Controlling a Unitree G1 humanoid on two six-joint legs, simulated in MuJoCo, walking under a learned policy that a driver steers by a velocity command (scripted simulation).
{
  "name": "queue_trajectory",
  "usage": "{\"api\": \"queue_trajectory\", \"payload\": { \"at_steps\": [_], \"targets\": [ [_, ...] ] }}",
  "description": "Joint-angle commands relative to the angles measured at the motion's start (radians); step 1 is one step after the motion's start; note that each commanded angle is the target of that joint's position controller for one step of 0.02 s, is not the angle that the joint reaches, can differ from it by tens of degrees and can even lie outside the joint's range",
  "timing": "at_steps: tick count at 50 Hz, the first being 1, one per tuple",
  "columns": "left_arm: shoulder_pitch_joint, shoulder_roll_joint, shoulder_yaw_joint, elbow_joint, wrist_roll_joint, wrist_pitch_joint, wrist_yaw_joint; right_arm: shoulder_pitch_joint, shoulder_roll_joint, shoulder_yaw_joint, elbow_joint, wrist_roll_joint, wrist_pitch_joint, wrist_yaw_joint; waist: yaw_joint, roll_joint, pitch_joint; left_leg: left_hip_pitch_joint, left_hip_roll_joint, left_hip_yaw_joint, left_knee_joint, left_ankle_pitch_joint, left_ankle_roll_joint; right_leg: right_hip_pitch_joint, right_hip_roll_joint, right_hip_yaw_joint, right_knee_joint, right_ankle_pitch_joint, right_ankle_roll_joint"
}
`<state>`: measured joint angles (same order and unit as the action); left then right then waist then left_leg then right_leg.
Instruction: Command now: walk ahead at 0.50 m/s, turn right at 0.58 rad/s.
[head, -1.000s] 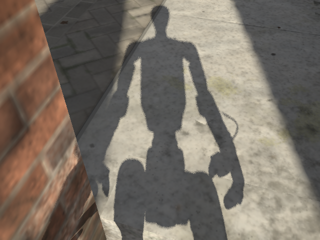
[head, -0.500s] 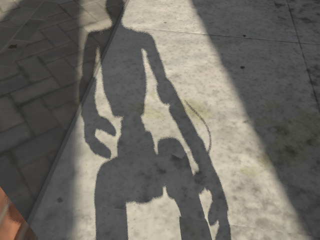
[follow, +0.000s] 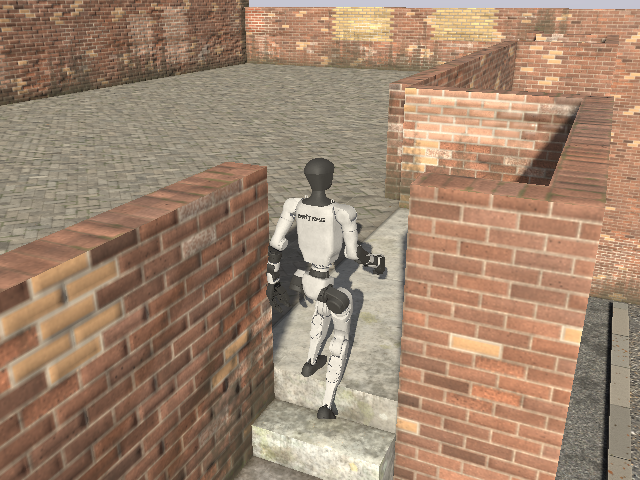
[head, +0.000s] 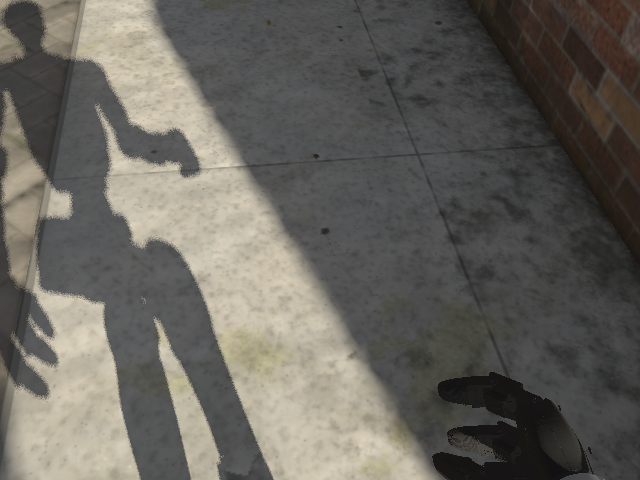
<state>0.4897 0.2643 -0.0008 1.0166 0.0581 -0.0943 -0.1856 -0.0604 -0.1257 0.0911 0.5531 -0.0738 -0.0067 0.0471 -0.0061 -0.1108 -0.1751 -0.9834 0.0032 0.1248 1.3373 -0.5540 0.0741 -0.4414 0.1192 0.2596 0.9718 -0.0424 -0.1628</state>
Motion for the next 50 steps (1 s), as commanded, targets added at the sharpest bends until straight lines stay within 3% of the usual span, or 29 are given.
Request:
{"api": "queue_trajectory", "payload": {
  "at_steps": [1,2,4,5,6,7,10,13,16,18,22,23,24,25,26,27,28,30,32,33,35,37,40,41,42,43,46,48,50],
  "targets": [
    [-0.125,0.123,0.023,-0.072,-0.002,-0.021,0.013,0.417,-0.300,-0.111,0.173,0.013,-0.045,-0.020,-0.136,0.376,0.061,0.689,0.302,-0.985,-0.826,-0.443,0.283,-0.762,-0.040,-0.012,1.011,0.071,0.055],
    [-0.136,0.105,0.014,-0.098,0.012,-0.011,0.033,0.333,-0.208,-0.091,0.194,0.019,-0.054,-0.024,-0.067,0.192,0.071,0.697,0.287,-0.757,-0.794,-0.299,0.238,-0.774,-0.052,-0.031,0.987,0.031,0.055],
    [-0.187,0.026,-0.032,-0.143,0.034,0.007,0.055,0.216,-0.004,-0.041,0.246,0.015,-0.055,-0.055,0.026,0.068,0.086,0.619,0.276,-0.586,-0.828,-0.117,0.175,-0.748,-0.122,-0.022,0.950,-0.060,0.054],
    [-0.177,-0.024,-0.044,-0.142,0.020,0.021,0.061,0.130,0.013,-0.034,0.241,0.011,-0.068,-0.071,0.073,0.058,0.144,0.538,0.251,-0.481,-0.882,-0.074,0.156,-0.739,-0.144,-0.036,0.867,-0.120,0.063],
    [-0.221,-0.021,-0.051,-0.183,0.026,0.018,0.062,0.110,-0.021,-0.039,0.215,0.026,-0.091,-0.081,0.085,0.071,0.117,0.548,0.248,-0.403,-0.941,-0.032,0.142,-0.719,-0.190,-0.088,0.737,-0.114,0.089],
    [-0.292,-0.031,-0.049,-0.207,0.033,0.008,0.061,0.085,-0.027,-0.041,0.220,0.015,-0.104,-0.093,0.084,0.070,0.116,0.534,0.214,-0.316,-0.977,0.032,0.131,-0.650,-0.206,-0.127,0.660,-0.075,0.084],
    [-0.369,0.043,-0.011,-0.237,0.019,-0.011,0.023,0.174,-0.173,-0.070,0.217,-0.013,-0.144,-0.092,0.039,0.175,0.145,0.511,0.172,-0.085,-1.072,0.195,0.092,-0.518,-0.205,-0.239,0.559,0.069,0.127],
    [-0.458,0.035,-0.014,-0.277,0.002,-0.018,0.003,0.308,-0.240,-0.080,0.205,-0.030,-0.125,-0.093,-0.031,0.150,0.157,0.735,0.192,0.009,-1.081,0.337,0.075,-0.495,-0.212,-0.282,0.226,0.134,0.099],
    [-0.514,0.020,-0.014,-0.339,-0.009,0.004,0.035,0.374,-0.271,-0.088,0.243,-0.038,-0.098,-0.041,-0.027,0.200,0.226,0.795,0.263,-0.001,-1.171,0.405,0.104,-0.345,-0.206,-0.287,0.023,0.113,0.096],
    [-0.530,0.055,0.005,-0.377,-0.002,0.005,0.062,0.357,-0.298,-0.104,0.255,-0.018,-0.104,-0.013,-0.012,0.200,0.287,0.937,0.287,-0.021,-1.165,0.568,0.137,-0.373,-0.176,-0.289,-0.108,0.059,0.100],
    [-0.509,0.076,0.018,-0.421,-0.004,0.018,0.099,0.368,-0.363,-0.144,0.293,-0.012,-0.103,0.006,0.019,0.211,0.276,1.174,0.309,-0.035,-1.063,0.967,0.130,-0.203,-0.115,-0.312,-0.328,-0.108,0.091],
    [-0.425,0.114,0.038,-0.404,-0.021,0.004,0.110,0.346,-0.362,-0.149,0.299,0.003,-0.091,0.018,0.072,0.177,0.252,1.124,0.287,0.011,-0.936,1.059,0.122,-0.031,-0.067,-0.348,-0.461,-0.053,0.065],
    [-0.289,0.147,0.057,-0.380,-0.024,-0.004,0.137,0.452,-0.315,-0.131,0.317,-0.022,-0.086,0.025,0.073,0.148,0.096,0.923,0.198,0.073,-0.664,1.063,0.055,0.367,-0.067,-0.292,-0.300,0.153,0.012],
    [-0.046,0.210,0.077,-0.315,-0.007,0.003,0.155,0.619,-0.126,-0.086,0.326,-0.046,-0.093,0.029,0.081,-0.044,-0.207,0.582,0.131,0.021,-0.392,0.618,-0.011,0.922,-0.245,-0.137,-0.205,0.412,-0.154],
    [0.137,0.222,0.073,-0.283,-0.043,0.011,0.166,0.639,-0.055,-0.050,0.284,-0.027,-0.117,0.060,0.162,-0.230,-0.356,0.293,-0.048,-0.064,-0.048,0.007,-0.059,1.123,-0.500,0.455,-0.495,0.022,-0.350],
    [0.294,0.157,0.075,-0.166,-0.001,0.022,0.180,0.290,-0.164,-0.093,0.263,0.032,-0.103,0.082,0.302,-0.027,0.016,0.017,-0.038,-0.182,0.289,0.072,-0.025,0.898,-0.407,0.395,-0.571,-0.273,-0.132],
    [0.166,0.158,0.080,-0.149,0.005,0.017,0.181,0.281,-0.183,-0.100,0.252,0.055,-0.131,0.062,0.205,-0.074,0.155,-0.038,0.023,-0.220,0.363,0.234,0.025,0.584,-0.412,0.258,-0.571,-0.304,-0.042],
    [-0.051,-0.021,0.027,-0.180,-0.031,0.009,0.186,0.363,-0.184,-0.100,0.267,0.001,-0.132,0.055,0.047,-0.025,0.092,0.148,0.116,-0.232,0.303,0.408,0.061,0.282,-0.433,0.108,-0.627,-0.157,-0.045],
    [-0.170,-0.068,0.013,-0.173,-0.049,0.004,0.192,0.377,-0.122,-0.083,0.249,0.001,-0.102,0.058,-0.031,-0.029,0.087,0.180,0.134,-0.232,0.353,0.340,0.051,0.136,-0.453,-0.010,-0.691,-0.069,-0.026],
    [-0.245,-0.083,0.000,-0.182,-0.028,-0.019,0.197,0.335,-0.104,-0.083,0.235,0.008,-0.097,0.042,-0.047,0.035,0.149,0.178,0.151,-0.243,0.291,0.376,0.043,0.058,-0.455,-0.057,-0.775,-0.072,-0.045],
    [-0.296,-0.037,0.008,-0.193,-0.034,-0.043,0.216,0.335,-0.083,-0.085,0.232,0.023,-0.098,0.037,-0.050,0.074,0.150,0.177,0.156,-0.234,0.109,0.451,0.017,0.044,-0.410,-0.183,-0.818,-0.030,-0.043],
    [-0.264,-0.029,-0.006,-0.184,0.017,-0.057,0.235,0.270,-0.118,-0.109,0.210,0.049,-0.109,0.054,-0.030,0.101,0.160,0.251,0.141,-0.184,-0.167,0.616,0.010,0.054,-0.335,-0.335,-0.833,0.017,-0.012],
    [-0.099,0.041,0.006,-0.120,-0.002,-0.053,0.214,0.234,-0.098,-0.110,0.215,0.044,-0.087,0.078,0.017,0.080,0.211,0.358,0.091,-0.123,-0.496,0.744,-0.029,0.147,-0.344,-0.409,-0.848,0.135,-0.016],
    [-0.151,0.084,0.016,-0.132,0.017,-0.046,0.195,0.210,-0.115,-0.122,0.204,0.049,-0.082,0.077,0.019,0.060,0.226,0.346,0.077,-0.116,-0.519,0.711,-0.013,0.214,-0.354,-0.402,-0.851,0.174,-0.040],
    [-0.115,0.207,0.071,-0.159,-0.093,-0.013,0.213,0.156,-0.065,-0.106,0.147,0.135,-0.054,0.019,0.027,0.100,0.220,0.312,0.092,-0.126,-0.536,0.608,-0.024,0.326,-0.412,-0.341,-0.856,0.061,-0.023],
    [-0.115,0.173,0.069,-0.145,-0.107,0.008,0.223,0.121,-0.093,-0.107,0.131,0.134,-0.046,0.002,0.029,0.103,0.255,0.227,0.105,-0.159,-0.575,0.547,-0.014,0.433,-0.438,-0.343,-0.845,0.050,-0.013],
    [-0.143,0.124,0.089,-0.185,-0.094,0.043,0.225,0.119,-0.159,-0.139,0.105,0.100,-0.027,0.005,0.027,0.080,0.279,0.237,0.056,-0.082,-0.636,0.417,0.015,0.578,-0.436,-0.406,-0.720,0.418,0.010],
    [-0.170,0.147,0.101,-0.193,-0.079,0.052,0.223,0.178,-0.184,-0.152,0.099,0.109,-0.033,0.018,-0.020,0.037,0.229,0.373,0.017,-0.032,-0.678,0.385,0.053,0.584,-0.407,-0.449,-0.551,0.639,0.045],
    [-0.194,0.150,0.110,-0.206,-0.083,0.060,0.213,0.396,-0.256,-0.195,0.154,0.107,-0.040,-0.006,-0.124,0.069,0.127,0.700,-0.066,-0.010,-0.775,0.426,0.113,0.458,-0.337,-0.493,-0.204,0.723,0.096]
  ]
}}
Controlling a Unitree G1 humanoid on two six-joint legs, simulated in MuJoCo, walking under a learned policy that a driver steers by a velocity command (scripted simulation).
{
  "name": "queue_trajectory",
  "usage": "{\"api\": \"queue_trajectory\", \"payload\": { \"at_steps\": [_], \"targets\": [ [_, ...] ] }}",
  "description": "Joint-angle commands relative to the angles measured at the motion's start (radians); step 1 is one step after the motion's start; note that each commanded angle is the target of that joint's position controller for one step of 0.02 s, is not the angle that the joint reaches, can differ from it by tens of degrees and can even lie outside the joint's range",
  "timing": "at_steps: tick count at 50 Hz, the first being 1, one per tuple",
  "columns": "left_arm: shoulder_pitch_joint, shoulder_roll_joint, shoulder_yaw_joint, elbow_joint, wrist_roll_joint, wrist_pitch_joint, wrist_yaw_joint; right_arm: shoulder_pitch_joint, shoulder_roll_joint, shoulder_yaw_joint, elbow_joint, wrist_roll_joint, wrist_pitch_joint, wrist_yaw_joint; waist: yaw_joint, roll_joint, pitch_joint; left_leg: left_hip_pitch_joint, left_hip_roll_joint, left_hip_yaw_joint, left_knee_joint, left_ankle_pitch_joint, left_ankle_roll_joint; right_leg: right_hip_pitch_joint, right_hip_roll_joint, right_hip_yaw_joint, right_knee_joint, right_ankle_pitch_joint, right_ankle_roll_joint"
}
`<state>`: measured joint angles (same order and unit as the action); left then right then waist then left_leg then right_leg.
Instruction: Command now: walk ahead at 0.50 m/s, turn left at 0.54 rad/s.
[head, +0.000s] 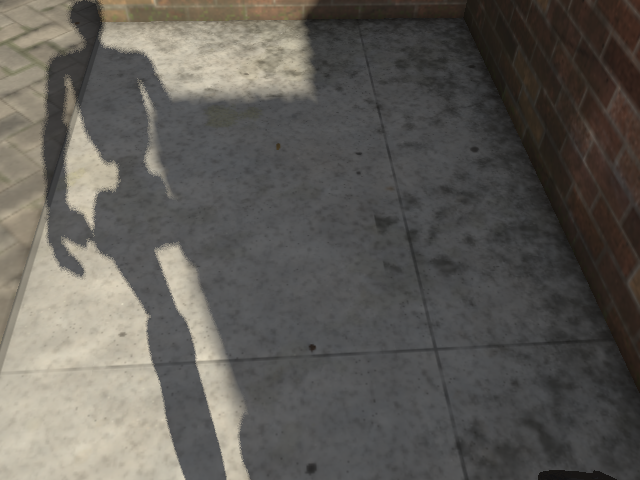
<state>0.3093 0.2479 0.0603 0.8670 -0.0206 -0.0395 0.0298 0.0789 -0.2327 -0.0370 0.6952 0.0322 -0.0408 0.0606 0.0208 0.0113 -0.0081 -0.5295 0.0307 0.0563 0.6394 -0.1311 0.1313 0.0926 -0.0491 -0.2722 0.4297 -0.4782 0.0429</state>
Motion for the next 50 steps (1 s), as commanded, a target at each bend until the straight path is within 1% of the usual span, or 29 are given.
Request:
{"api": "queue_trajectory", "payload": {
  "at_steps": [1,2,3,4,5,6,9,10,11,13,16,19,22,23,24,25,26,27,29,31,34,39,43,45,46,47,48,49,50],
  "targets": [
    [-0.034,0.106,0.032,-0.096,0.015,-0.006,0.003,0.360,-0.259,-0.097,0.026,-0.012,-0.005,-0.042,-0.171,0.102,-0.100,0.464,0.077,-0.225,-0.079,0.110,0.137,-0.338,-0.080,0.033,0.704,0.764,-0.061],
    [0.010,-0.010,-0.009,-0.143,0.015,-0.044,-0.010,0.318,-0.315,-0.110,-0.018,-0.017,-0.004,-0.060,-0.092,0.389,-0.223,0.772,0.285,-0.756,-0.238,0.011,0.363,-0.754,0.167,0.146,1.124,-0.061,0.007],
    [-0.051,0.054,0.007,-0.139,0.008,-0.094,-0.029,0.328,-0.203,-0.077,-0.048,-0.017,-0.009,-0.061,-0.140,0.236,-0.295,0.806,0.261,-0.776,-0.306,-0.055,0.314,-0.871,0.094,0.341,1.172,-0.053,-0.028],
    [-0.166,0.096,0.010,-0.189,-0.007,-0.114,-0.025,0.307,-0.168,-0.068,-0.050,-0.018,-0.017,-0.062,-0.144,0.121,-0.210,0.743,0.240,-0.643,-0.301,0.056,0.260,-0.914,0.054,0.340,1.103,0.048,-0.038],
    [-0.195,0.075,0.005,-0.203,0.001,-0.121,-0.014,0.255,-0.170,-0.070,-0.055,-0.015,-0.022,-0.059,-0.091,-0.012,-0.139,0.612,0.207,-0.551,-0.298,0.142,0.214,-0.883,0.008,0.340,0.975,0.103,-0.040],
    [-0.212,0.090,0.013,-0.206,0.025,-0.116,-0.006,0.195,-0.144,-0.064,-0.066,-0.011,-0.025,-0.062,-0.062,-0.039,-0.105,0.509,0.179,-0.483,-0.312,0.171,0.192,-0.831,-0.024,0.338,0.885,0.129,-0.036],
    [-0.193,0.079,0.015,-0.223,0.039,-0.089,-0.008,0.154,-0.133,-0.059,-0.082,-0.020,-0.032,-0.070,-0.010,-0.017,-0.064,0.340,0.134,-0.423,-0.371,0.244,0.197,-0.747,-0.046,0.340,0.723,0.161,-0.014],
    [-0.211,0.072,0.015,-0.228,0.044,-0.079,-0.007,0.165,-0.163,-0.065,-0.075,-0.015,-0.032,-0.068,0.004,-0.029,-0.063,0.314,0.132,-0.403,-0.358,0.293,0.187,-0.733,-0.036,0.331,0.645,0.197,-0.002],
    [-0.252,0.057,0.011,-0.243,0.049,-0.069,-0.002,0.188,-0.166,-0.068,-0.066,-0.024,-0.029,-0.073,-0.015,-0.040,-0.062,0.312,0.127,-0.395,-0.367,0.293,0.176,-0.747,-0.035,0.331,0.598,0.251,0.017],
    [-0.292,0.046,0.004,-0.258,0.050,-0.066,0.000,0.203,-0.183,-0.075,-0.059,-0.012,-0.015,-0.082,-0.026,0.005,-0.051,0.282,0.096,-0.358,-0.362,0.232,0.150,-0.731,-0.021,0.328,0.477,0.356,0.034],
    [-0.405,0.045,0.000,-0.289,0.040,-0.075,-0.011,0.252,-0.171,-0.084,-0.052,-0.024,-0.001,-0.096,-0.079,0.062,-0.024,0.301,0.058,-0.379,-0.329,0.042,0.127,-0.729,0.020,0.337,0.272,0.462,0.039],
    [-0.443,0.077,0.023,-0.303,0.003,-0.090,-0.022,0.274,-0.190,-0.100,-0.042,0.001,-0.005,-0.093,-0.073,0.080,-0.022,0.242,0.070,-0.434,-0.271,-0.050,0.115,-0.591,0.066,0.337,0.144,0.452,0.025],
    [-0.329,0.105,0.044,-0.263,-0.013,-0.094,-0.035,0.226,-0.163,-0.100,-0.056,0.005,-0.009,-0.096,-0.002,0.123,-0.034,0.292,0.073,-0.492,-0.167,-0.020,0.067,-0.458,0.061,0.364,0.047,0.442,-0.032],
    [-0.263,0.134,0.060,-0.246,-0.002,-0.094,-0.031,0.212,-0.140,-0.093,-0.078,-0.005,-0.016,-0.091,0.028,0.119,-0.070,0.281,0.030,-0.466,-0.100,0.075,0.036,-0.352,0.075,0.333,0.027,0.418,-0.061],
    [-0.134,0.153,0.063,-0.223,0.015,-0.100,-0.034,0.202,-0.074,-0.072,-0.095,-0.011,-0.024,-0.079,0.075,0.065,-0.153,0.205,-0.019,-0.416,0.117,0.078,0.008,-0.159,-0.027,0.414,0.048,0.402,-0.125],
    [0.015,0.224,0.081,-0.189,0.053,-0.099,-0.042,0.285,-0.016,-0.060,-0.119,0.004,-0.026,-0.078,0.068,-0.198,-0.281,-0.093,-0.154,-0.274,0.455,-0.233,-0.065,0.151,-0.259,0.794,-0.031,0.313,-0.282],
    [0.014,0.215,0.084,-0.176,0.030,-0.094,-0.053,0.366,-0.095,-0.068,-0.124,0.014,-0.021,-0.081,0.035,-0.380,-0.314,-0.267,-0.108,-0.243,0.649,-0.459,-0.085,0.187,-0.392,1.109,-0.115,0.075,-0.362],
    [-0.035,0.118,0.059,-0.200,0.017,-0.086,-0.044,0.305,-0.157,-0.083,-0.115,0.013,-0.012,-0.080,0.053,-0.239,-0.204,-0.326,-0.050,-0.247,0.737,-0.370,-0.096,0.090,-0.360,1.002,-0.135,-0.054,-0.339],
    [-0.113,0.082,0.040,-0.198,0.024,-0.063,-0.033,0.184,-0.155,-0.087,-0.138,-0.017,0.000,-0.080,0.037,-0.110,-0.085,-0.274,0.012,-0.199,0.683,-0.223,-0.099,-0.138,-0.265,0.745,-0.148,0.100,-0.258],
    [-0.123,0.075,0.028,-0.170,0.033,-0.061,-0.029,0.182,-0.116,-0.081,-0.141,-0.007,0.003,-0.069,0.002,-0.115,-0.029,-0.203,0.044,-0.197,0.615,-0.176,-0.095,-0.273,-0.203,0.616,-0.197,0.207,-0.238],
    [-0.084,0.101,0.035,-0.115,0.017,-0.069,-0.029,0.139,-0.045,-0.049,-0.151,-0.011,-0.004,-0.061,-0.010,-0.086,-0.012,-0.194,0.048,-0.156,0.460,-0.185,-0.107,-0.295,-0.194,0.523,-0.242,0.302,-0.268],
    [-0.067,0.160,0.046,-0.072,0.001,-0.066,-0.037,0.026,-0.051,-0.031,-0.158,-0.013,-0.021,-0.050,0.017,-0.097,-0.026,-0.076,0.060,-0.089,0.137,-0.011,-0.111,-0.290,-0.168,0.378,-0.240,0.405,-0.246],
    [0.010,0.194,0.054,-0.031,-0.014,-0.050,-0.044,-0.056,-0.072,-0.033,-0.184,-0.004,-0.029,-0.043,0.050,-0.102,-0.001,0.020,0.030,-0.045,-0.023,-0.030,-0.098,-0.255,-0.204,0.390,-0.201,0.355,-0.224],
    [0.000,0.189,0.047,-0.024,-0.026,-0.033,-0.043,0.016,-0.092,-0.047,-0.160,-0.012,-0.033,-0.045,-0.008,-0.088,-0.012,0.196,-0.024,0.000,-0.141,-0.037,-0.073,-0.287,-0.180,0.382,-0.097,0.427,-0.199],
    [0.003,0.165,0.037,-0.021,-0.019,-0.034,-0.043,0.137,-0.134,-0.071,-0.126,-0.017,-0.032,-0.054,-0.065,-0.070,-0.077,0.390,-0.021,-0.023,-0.145,-0.026,-0.048,-0.346,-0.138,0.346,0.047,0.534,-0.171],
    [-0.033,0.106,0.013,-0.056,0.011,-0.043,-0.044,0.316,-0.218,-0.098,-0.107,-0.039,-0.030,-0.067,-0.150,0.049,-0.206,0.643,0.175,-0.241,-0.157,0.007,0.010,-0.512,-0.062,0.268,0.362,0.399,-0.111],
    [0.011,0.026,-0.012,-0.094,0.011,-0.065,-0.039,0.372,-0.309,-0.109,-0.102,-0.054,-0.026,-0.072,-0.129,0.305,-0.274,0.843,0.405,-0.632,-0.283,-0.068,0.144,-0.849,0.059,0.250,0.687,-0.057,-0.059],
    [-0.006,0.118,0.013,-0.079,-0.010,-0.073,-0.036,0.402,-0.234,-0.095,-0.089,-0.047,-0.032,-0.068,-0.160,0.213,-0.277,0.814,0.402,-0.713,-0.318,-0.167,0.176,-0.945,0.033,0.363,0.845,-0.075,-0.056],
    [-0.040,0.141,0.022,-0.089,-0.023,-0.072,-0.038,0.348,-0.182,-0.075,-0.088,-0.039,-0.037,-0.066,-0.136,0.174,-0.183,0.739,0.370,-0.572,-0.316,-0.152,0.142,-0.994,-0.008,0.369,0.878,0.008,-0.065]
  ]
}}
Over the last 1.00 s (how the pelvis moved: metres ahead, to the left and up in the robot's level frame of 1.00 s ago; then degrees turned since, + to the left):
0.56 -0.09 0.11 4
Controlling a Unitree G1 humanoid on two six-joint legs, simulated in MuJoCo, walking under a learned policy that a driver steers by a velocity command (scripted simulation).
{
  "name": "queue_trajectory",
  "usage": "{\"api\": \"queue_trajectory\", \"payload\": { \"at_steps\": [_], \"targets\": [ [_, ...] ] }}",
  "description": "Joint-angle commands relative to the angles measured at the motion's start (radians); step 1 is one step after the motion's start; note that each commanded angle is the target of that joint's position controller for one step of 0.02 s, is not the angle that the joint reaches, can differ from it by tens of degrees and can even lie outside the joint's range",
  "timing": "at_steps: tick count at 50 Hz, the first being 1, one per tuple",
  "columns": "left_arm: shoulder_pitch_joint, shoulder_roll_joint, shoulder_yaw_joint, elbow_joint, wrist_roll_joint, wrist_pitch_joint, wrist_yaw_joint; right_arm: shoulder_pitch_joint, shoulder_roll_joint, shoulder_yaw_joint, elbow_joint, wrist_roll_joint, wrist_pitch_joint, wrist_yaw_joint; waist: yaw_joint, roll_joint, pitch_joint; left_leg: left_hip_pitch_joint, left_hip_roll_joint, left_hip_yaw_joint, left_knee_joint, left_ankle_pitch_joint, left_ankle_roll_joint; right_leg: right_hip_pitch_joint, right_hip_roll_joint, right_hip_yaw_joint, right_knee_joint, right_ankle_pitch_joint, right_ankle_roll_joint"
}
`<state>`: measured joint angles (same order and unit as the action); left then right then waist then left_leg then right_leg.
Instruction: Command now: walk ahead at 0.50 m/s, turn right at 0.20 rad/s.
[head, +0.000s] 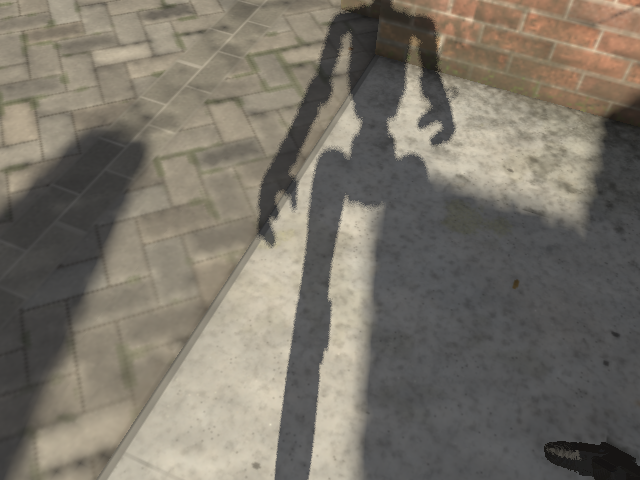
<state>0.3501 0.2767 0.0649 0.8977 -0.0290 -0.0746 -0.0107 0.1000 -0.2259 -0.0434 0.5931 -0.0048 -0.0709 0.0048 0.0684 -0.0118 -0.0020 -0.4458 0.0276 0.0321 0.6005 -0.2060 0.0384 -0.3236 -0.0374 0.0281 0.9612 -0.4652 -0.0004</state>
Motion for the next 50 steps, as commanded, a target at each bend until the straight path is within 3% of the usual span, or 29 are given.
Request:
{"api": "queue_trajectory", "payload": {
  "at_steps": [1,2,4,7,13,18,20,21,22,23,24,25,26,27,28,29,30,32,34,37,40,42,44,45,46,47,48,49,50],
  "targets": [
    [-0.110,0.102,0.017,-0.119,-0.008,-0.029,0.005,0.258,-0.148,-0.054,0.013,0.000,-0.010,-0.007,-0.153,0.153,-0.130,0.546,0.319,-0.426,-0.302,-0.039,0.204,-0.545,-0.056,0.054,0.317,0.079,-0.021],
    [-0.122,0.093,0.020,-0.118,0.002,-0.018,0.007,0.200,-0.120,-0.046,0.016,-0.003,-0.013,-0.004,-0.123,0.139,-0.076,0.449,0.283,-0.347,-0.341,-0.002,0.182,-0.507,-0.074,0.058,0.267,0.140,-0.016],
    [-0.105,0.066,0.022,-0.115,0.001,0.010,0.007,0.152,-0.095,-0.042,0.030,-0.009,-0.030,-0.001,-0.073,0.136,-0.032,0.340,0.253,-0.236,-0.403,0.110,0.156,-0.423,-0.083,0.070,0.223,0.212,-0.009],
    [-0.134,0.036,0.020,-0.131,0.003,0.030,0.006,0.162,-0.109,-0.054,0.065,-0.013,-0.044,-0.011,-0.058,0.084,-0.010,0.340,0.247,-0.117,-0.433,0.257,0.148,-0.448,-0.069,0.094,0.152,0.317,0.003],
    [-0.306,0.010,0.006,-0.194,0.013,0.034,-0.025,0.197,-0.154,-0.072,0.123,-0.004,-0.038,-0.032,-0.103,0.065,0.051,0.359,0.235,0.063,-0.457,0.276,0.114,-0.406,-0.054,0.027,-0.159,0.538,-0.004],
    [-0.420,0.019,0.004,-0.263,0.008,0.036,-0.051,0.252,-0.190,-0.089,0.172,0.017,-0.014,-0.034,-0.135,0.069,0.090,0.504,0.271,0.128,-0.383,0.396,0.090,-0.406,-0.035,-0.052,-0.288,0.408,-0.058],
    [-0.390,0.046,0.018,-0.277,0.008,0.038,-0.056,0.241,-0.221,-0.096,0.174,0.025,-0.002,-0.038,-0.101,0.107,0.045,0.531,0.269,0.159,-0.269,0.726,0.070,-0.290,0.023,-0.119,-0.304,0.298,-0.098],
    [-0.326,0.070,0.032,-0.269,0.007,0.041,-0.055,0.233,-0.240,-0.100,0.174,0.029,0.005,-0.041,-0.060,0.128,0.000,0.535,0.262,0.172,-0.164,0.891,0.059,-0.193,0.064,-0.149,-0.311,0.248,-0.121],
    [-0.184,0.111,0.057,-0.235,0.004,0.042,-0.051,0.213,-0.250,-0.100,0.170,0.035,0.013,-0.043,0.022,0.118,-0.070,0.495,0.232,0.198,0.020,0.953,0.035,-0.002,0.111,-0.167,-0.383,0.289,-0.153],
    [-0.016,0.183,0.092,-0.192,0.007,0.048,-0.034,0.215,-0.236,-0.093,0.161,0.029,0.009,-0.049,0.094,0.075,-0.156,0.297,0.192,0.204,0.280,0.773,-0.006,0.303,0.092,-0.075,-0.412,0.351,-0.195],
    [0.018,0.298,0.111,-0.185,0.001,0.047,-0.018,0.267,-0.099,-0.051,0.106,-0.018,-0.010,-0.040,0.015,-0.207,-0.213,-0.174,0.023,0.170,0.671,-0.157,-0.078,0.647,-0.176,0.430,-0.449,0.326,-0.352],
    [0.047,0.273,0.093,-0.218,0.012,0.034,-0.019,0.231,-0.115,-0.036,0.080,0.011,-0.057,-0.026,0.036,-0.183,-0.399,-0.323,-0.073,-0.091,0.855,-0.390,-0.082,0.760,-0.302,0.832,-0.632,0.190,-0.463],
    [0.033,0.204,0.075,-0.212,0.021,0.026,-0.019,0.130,-0.166,-0.049,0.056,0.049,-0.078,-0.015,0.066,-0.108,-0.299,-0.419,-0.016,-0.139,0.855,-0.299,-0.062,0.713,-0.270,0.695,-0.660,0.225,-0.401],
    [-0.023,0.161,0.063,-0.216,0.010,0.020,-0.016,0.103,-0.161,-0.042,0.051,0.044,-0.088,-0.018,0.032,-0.054,-0.201,-0.405,0.029,-0.131,0.773,-0.215,-0.044,0.572,-0.226,0.555,-0.653,0.287,-0.362],
    [-0.100,0.129,0.053,-0.229,0.007,0.017,-0.015,0.093,-0.162,-0.046,0.059,0.014,-0.089,-0.027,-0.017,0.005,-0.133,-0.341,0.066,-0.125,0.682,-0.165,-0.046,0.415,-0.186,0.461,-0.659,0.374,-0.329],
    [-0.147,0.098,0.042,-0.246,0.014,0.013,-0.013,0.098,-0.178,-0.056,0.060,-0.004,-0.079,-0.030,-0.054,-0.002,-0.104,-0.263,0.088,-0.129,0.623,-0.135,-0.051,0.300,-0.156,0.399,-0.680,0.462,-0.317],
    [-0.164,0.095,0.040,-0.257,0.021,0.011,-0.010,0.109,-0.176,-0.060,0.058,-0.006,-0.065,-0.029,-0.077,-0.013,-0.090,-0.217,0.092,-0.129,0.589,-0.120,-0.058,0.232,-0.142,0.383,-0.703,0.494,-0.318],
    [-0.153,0.111,0.044,-0.251,0.017,0.006,-0.001,0.107,-0.149,-0.054,0.052,-0.011,-0.045,-0.029,-0.091,-0.008,-0.065,-0.196,0.091,-0.109,0.499,-0.104,-0.080,0.147,-0.127,0.337,-0.723,0.563,-0.319],
    [-0.127,0.139,0.052,-0.241,0.013,0.007,0.012,0.042,-0.120,-0.041,0.032,-0.015,-0.036,-0.029,-0.078,-0.010,-0.036,-0.194,0.074,-0.088,0.370,-0.011,-0.101,0.084,-0.095,0.281,-0.729,0.591,-0.302],
    [-0.087,0.147,0.055,-0.228,0.005,0.017,0.022,-0.075,-0.088,-0.024,0.010,-0.012,-0.039,-0.018,-0.031,-0.050,-0.020,-0.117,0.022,-0.076,0.123,0.203,-0.107,0.031,-0.031,0.226,-0.708,0.510,-0.245],
    [-0.035,0.149,0.056,-0.214,0.000,0.026,0.023,-0.154,-0.105,-0.025,-0.008,0.009,-0.046,-0.003,0.005,-0.073,-0.018,-0.057,-0.020,-0.085,-0.008,0.269,-0.106,0.052,-0.044,0.281,-0.677,0.408,-0.230],
    [-0.012,0.142,0.055,-0.209,-0.004,0.031,0.024,-0.172,-0.130,-0.034,-0.018,0.014,-0.054,0.006,0.007,-0.078,-0.020,-0.045,-0.030,-0.110,-0.071,0.224,-0.090,0.116,-0.066,0.349,-0.621,0.354,-0.220],
    [-0.017,0.144,0.058,-0.214,0.001,0.035,0.027,-0.143,-0.154,-0.047,-0.016,0.017,-0.063,0.011,-0.019,-0.105,-0.025,0.009,-0.036,-0.116,-0.108,0.145,-0.063,0.156,-0.082,0.407,-0.560,0.347,-0.205],
    [-0.034,0.134,0.056,-0.222,0.002,0.037,0.028,-0.085,-0.160,-0.055,-0.001,0.017,-0.068,0.010,-0.055,-0.115,-0.038,0.090,-0.040,-0.102,-0.147,0.139,-0.042,0.150,-0.066,0.413,-0.514,0.366,-0.188],
    [-0.042,0.100,0.045,-0.230,0.008,0.033,0.026,0.008,-0.183,-0.067,0.021,0.008,-0.072,0.006,-0.101,-0.108,-0.092,0.231,-0.016,-0.100,-0.162,0.144,-0.010,0.128,-0.027,0.375,-0.412,0.425,-0.158],
    [-0.038,0.038,0.023,-0.246,0.022,0.027,0.022,0.154,-0.231,-0.081,0.035,-0.012,-0.075,0.001,-0.159,-0.014,-0.213,0.470,0.142,-0.245,-0.144,0.116,0.059,0.022,0.027,0.291,-0.152,0.329,-0.120],
    [0.107,0.000,0.009,-0.257,-0.008,0.019,0.025,0.256,-0.305,-0.099,0.080,-0.027,-0.065,0.006,-0.110,0.317,-0.322,0.763,0.349,-0.696,-0.234,-0.094,0.235,-0.309,0.163,0.159,0.155,-0.061,-0.047],
    [0.112,0.088,0.020,-0.233,-0.016,0.016,0.027,0.260,-0.226,-0.085,0.080,0.003,-0.060,0.013,-0.129,0.272,-0.268,0.754,0.377,-0.842,-0.297,-0.334,0.248,-0.454,0.099,0.174,0.299,-0.106,-0.032],
    [0.007,0.139,0.033,-0.243,-0.008,0.019,0.026,0.219,-0.165,-0.068,0.072,0.010,-0.053,0.010,-0.156,0.166,-0.140,0.647,0.332,-0.709,-0.311,-0.338,0.210,-0.494,0.067,0.169,0.347,-0.012,-0.025]
  ]
}}
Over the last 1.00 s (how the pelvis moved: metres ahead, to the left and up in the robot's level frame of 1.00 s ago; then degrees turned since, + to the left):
0.46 0.13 0.01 25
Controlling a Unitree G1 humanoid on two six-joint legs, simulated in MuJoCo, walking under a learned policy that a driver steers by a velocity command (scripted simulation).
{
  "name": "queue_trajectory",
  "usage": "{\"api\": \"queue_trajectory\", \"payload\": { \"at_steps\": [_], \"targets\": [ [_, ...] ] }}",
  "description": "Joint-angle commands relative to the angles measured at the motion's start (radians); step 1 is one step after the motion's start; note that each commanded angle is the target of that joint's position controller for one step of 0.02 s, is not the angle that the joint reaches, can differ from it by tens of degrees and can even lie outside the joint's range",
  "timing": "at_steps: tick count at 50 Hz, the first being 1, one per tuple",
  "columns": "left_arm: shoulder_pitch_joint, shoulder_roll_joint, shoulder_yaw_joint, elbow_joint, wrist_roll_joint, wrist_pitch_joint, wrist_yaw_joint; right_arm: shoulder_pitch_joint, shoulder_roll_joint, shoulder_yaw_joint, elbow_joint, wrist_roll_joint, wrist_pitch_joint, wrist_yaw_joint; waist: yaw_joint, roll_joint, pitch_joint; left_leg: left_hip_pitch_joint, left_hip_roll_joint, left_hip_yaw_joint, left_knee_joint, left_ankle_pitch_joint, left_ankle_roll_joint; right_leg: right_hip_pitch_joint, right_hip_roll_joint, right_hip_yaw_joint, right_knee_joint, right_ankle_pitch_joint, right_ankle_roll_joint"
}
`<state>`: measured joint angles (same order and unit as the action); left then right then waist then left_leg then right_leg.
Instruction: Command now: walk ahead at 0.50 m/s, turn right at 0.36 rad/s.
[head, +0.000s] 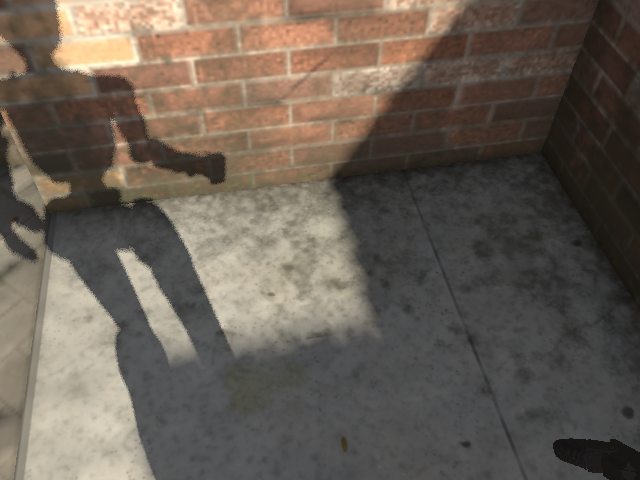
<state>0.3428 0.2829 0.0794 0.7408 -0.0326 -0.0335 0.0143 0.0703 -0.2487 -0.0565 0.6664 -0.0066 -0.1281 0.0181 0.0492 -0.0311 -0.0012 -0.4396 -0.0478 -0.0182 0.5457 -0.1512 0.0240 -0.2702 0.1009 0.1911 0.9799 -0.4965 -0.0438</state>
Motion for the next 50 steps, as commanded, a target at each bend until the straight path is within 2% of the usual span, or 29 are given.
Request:
{"api": "queue_trajectory", "payload": {
  "at_steps": [1,2,3,5,10,13,16,17,19,20,21,22,23,24,25,26,27,29,32,37,41,42,44,45,46,47,48,49,50],
  "targets": [
    [-0.058,0.125,0.017,-0.103,0.010,-0.021,0.002,0.201,-0.127,-0.044,-0.007,0.002,0.013,-0.005,-0.123,0.113,-0.073,0.528,0.364,-0.537,-0.264,-0.290,0.199,-0.528,-0.101,-0.031,0.320,0.087,0.021],
    [-0.105,0.111,0.016,-0.121,0.024,-0.026,-0.001,0.172,-0.110,-0.037,0.001,-0.002,0.019,-0.005,-0.108,0.094,-0.018,0.433,0.327,-0.453,-0.282,-0.177,0.195,-0.514,-0.125,-0.041,0.269,0.133,0.021],
    [-0.108,0.094,0.016,-0.126,0.023,-0.028,-0.006,0.160,-0.097,-0.029,0.006,-0.008,0.019,-0.007,-0.082,0.112,-0.006,0.371,0.296,-0.387,-0.302,-0.092,0.184,-0.466,-0.153,-0.050,0.222,0.163,0.019],
    [-0.091,0.059,0.008,-0.121,0.019,-0.027,-0.012,0.161,-0.089,-0.024,0.025,-0.001,0.015,-0.005,-0.059,0.142,-0.012,0.322,0.264,-0.309,-0.331,0.006,0.187,-0.415,-0.171,-0.089,0.139,0.174,0.026],
    [-0.225,0.011,-0.022,-0.150,0.027,-0.033,-0.023,0.195,-0.168,-0.041,0.069,0.017,0.024,-0.012,-0.089,0.115,-0.001,0.280,0.249,-0.167,-0.377,0.133,0.193,-0.360,-0.188,-0.148,-0.176,0.358,0.046],
    [-0.305,0.021,-0.025,-0.162,0.018,-0.038,-0.032,0.239,-0.191,-0.043,0.096,0.028,0.032,-0.010,-0.120,0.117,0.009,0.277,0.243,-0.121,-0.369,0.130,0.177,-0.283,-0.163,-0.172,-0.321,0.455,0.051],
    [-0.374,0.039,-0.019,-0.192,0.013,-0.048,-0.042,0.292,-0.200,-0.042,0.124,0.039,0.046,-0.008,-0.133,0.116,0.034,0.310,0.271,-0.164,-0.330,0.121,0.169,-0.243,-0.139,-0.171,-0.412,0.432,0.039],
    [-0.369,0.050,-0.015,-0.195,0.012,-0.053,-0.045,0.293,-0.209,-0.044,0.128,0.041,0.051,-0.010,-0.120,0.122,0.033,0.320,0.280,-0.181,-0.308,0.122,0.162,-0.213,-0.132,-0.170,-0.443,0.412,0.029],
    [-0.264,0.083,0.005,-0.167,0.017,-0.059,-0.041,0.279,-0.214,-0.044,0.132,0.043,0.060,-0.015,-0.048,0.117,-0.012,0.296,0.258,-0.172,-0.206,0.210,0.128,-0.024,-0.106,-0.190,-0.522,0.412,0.001],
    [-0.141,0.127,0.027,-0.136,0.026,-0.060,-0.031,0.278,-0.183,-0.033,0.130,0.037,0.058,-0.015,0.010,0.097,-0.088,0.237,0.202,-0.128,-0.052,0.269,0.096,0.173,-0.129,-0.171,-0.527,0.412,-0.027],
    [0.045,0.208,0.049,-0.117,0.047,-0.058,-0.016,0.259,-0.111,-0.005,0.096,0.011,0.052,-0.015,0.089,-0.029,-0.245,0.049,0.125,-0.065,0.270,0.037,0.044,0.457,-0.343,0.041,-0.503,0.437,-0.096],
    [0.084,0.262,0.057,-0.100,0.052,-0.045,-0.018,0.369,-0.045,0.016,0.076,0.027,0.035,-0.018,0.042,-0.285,-0.343,-0.264,0.023,-0.023,0.563,-0.427,-0.004,0.657,-0.541,0.416,-0.602,0.272,-0.234],
    [0.082,0.172,0.038,-0.095,0.041,-0.044,-0.021,0.328,-0.149,-0.012,0.094,0.047,0.033,-0.021,0.071,-0.174,-0.277,-0.363,0.065,-0.100,0.694,-0.412,-0.010,0.589,-0.513,0.453,-0.654,0.117,-0.233],
    [0.026,0.128,0.021,-0.095,0.032,-0.047,-0.021,0.261,-0.181,-0.024,0.075,0.051,0.035,-0.020,0.059,-0.130,-0.160,-0.398,0.102,-0.095,0.715,-0.321,-0.005,0.483,-0.478,0.313,-0.674,0.123,-0.197],
    [-0.041,0.096,0.009,-0.096,0.034,-0.051,-0.024,0.228,-0.167,-0.024,0.074,0.042,0.042,-0.023,0.027,-0.086,-0.102,-0.363,0.134,-0.080,0.693,-0.242,-0.009,0.371,-0.431,0.211,-0.705,0.186,-0.172],
    [-0.090,0.068,0.000,-0.093,0.038,-0.055,-0.029,0.213,-0.156,-0.027,0.070,0.032,0.051,-0.023,0.000,-0.086,-0.049,-0.336,0.155,-0.082,0.655,-0.187,-0.015,0.280,-0.397,0.134,-0.741,0.251,-0.161],
    [-0.120,0.055,-0.002,-0.087,0.044,-0.062,-0.030,0.225,-0.138,-0.028,0.072,0.032,0.063,-0.021,-0.029,-0.095,-0.023,-0.286,0.172,-0.089,0.634,-0.148,-0.019,0.210,-0.374,0.066,-0.776,0.311,-0.148],
    [-0.137,0.057,0.004,-0.068,0.044,-0.077,-0.028,0.228,-0.100,-0.023,0.069,0.036,0.081,-0.019,-0.054,-0.077,-0.005,-0.255,0.177,-0.088,0.611,-0.098,-0.029,0.152,-0.366,-0.024,-0.818,0.427,-0.148],
    [-0.121,0.085,0.017,-0.036,0.048,-0.084,-0.017,0.176,-0.086,-0.021,0.044,0.030,0.092,-0.016,-0.056,-0.032,0.017,-0.298,0.176,-0.101,0.516,0.009,-0.045,0.159,-0.368,-0.134,-0.836,0.553,-0.151],
    [-0.080,0.131,0.030,0.002,0.039,-0.072,-0.003,0.025,-0.063,-0.004,-0.008,0.026,0.088,0.014,-0.006,-0.011,0.061,-0.256,0.161,-0.029,0.247,0.199,-0.026,0.184,-0.355,-0.280,-0.850,0.566,-0.121],
    [-0.024,0.164,0.042,0.039,0.020,-0.050,0.000,-0.077,-0.071,-0.002,-0.067,0.029,0.091,0.036,0.023,-0.009,0.095,-0.273,0.148,0.020,0.133,0.127,0.015,0.307,-0.390,-0.330,-0.807,0.609,-0.098],
    [-0.020,0.173,0.045,0.044,0.015,-0.043,0.000,-0.086,-0.078,-0.005,-0.079,0.029,0.092,0.041,0.018,-0.015,0.092,-0.258,0.134,0.041,0.116,0.082,0.031,0.334,-0.397,-0.344,-0.775,0.679,-0.089],
    [-0.030,0.205,0.052,0.044,0.009,-0.029,0.005,-0.046,-0.108,-0.021,-0.088,0.026,0.097,0.046,-0.023,-0.052,0.038,-0.139,0.070,0.104,0.104,-0.025,0.070,0.364,-0.394,-0.378,-0.645,1.011,-0.067],
    [-0.038,0.215,0.053,0.045,0.006,-0.019,0.009,0.046,-0.136,-0.039,-0.070,0.020,0.098,0.044,-0.079,-0.058,-0.011,-0.008,0.022,0.128,0.075,-0.050,0.093,0.348,-0.377,-0.392,-0.496,1.180,-0.052],
    [-0.044,0.202,0.045,0.043,0.003,-0.015,0.014,0.206,-0.186,-0.068,-0.028,0.016,0.097,0.033,-0.166,-0.030,-0.094,0.235,-0.021,0.124,-0.015,0.070,0.125,0.259,-0.331,-0.416,-0.280,1.175,-0.015],
    [-0.019,0.149,0.023,0.018,0.036,-0.025,0.014,0.322,-0.275,-0.093,-0.005,0.012,0.104,0.008,-0.191,0.118,-0.198,0.557,0.141,-0.109,0.002,0.361,0.182,-0.016,-0.269,-0.412,0.040,0.731,0.042],
    [0.092,0.034,-0.021,-0.019,0.056,-0.050,-0.004,0.253,-0.355,-0.087,-0.039,-0.007,0.093,0.004,-0.066,0.318,-0.353,0.824,0.435,-0.642,-0.073,0.532,0.401,-0.373,-0.075,-0.281,0.385,-0.169,0.106],
    [0.014,0.147,0.002,0.015,0.020,-0.067,-0.013,0.291,-0.260,-0.066,-0.049,-0.002,0.092,0.008,-0.159,0.132,-0.452,0.804,0.434,-0.615,-0.119,0.595,0.392,-0.377,-0.111,-0.109,0.443,-0.145,0.097],
    [-0.059,0.154,0.006,-0.007,-0.010,-0.068,-0.014,0.245,-0.215,-0.051,-0.033,0.000,0.085,0.011,-0.145,0.120,-0.304,0.699,0.395,-0.430,-0.110,0.692,0.349,-0.434,-0.155,-0.128,0.414,-0.076,0.087]
  ]
}}
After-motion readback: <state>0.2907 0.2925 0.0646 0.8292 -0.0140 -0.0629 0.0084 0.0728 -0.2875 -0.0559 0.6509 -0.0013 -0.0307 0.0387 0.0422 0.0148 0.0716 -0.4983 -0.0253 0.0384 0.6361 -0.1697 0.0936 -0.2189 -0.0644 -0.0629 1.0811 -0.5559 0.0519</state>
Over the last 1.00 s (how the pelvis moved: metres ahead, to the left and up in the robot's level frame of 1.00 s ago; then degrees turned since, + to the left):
0.52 -0.12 0.00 -33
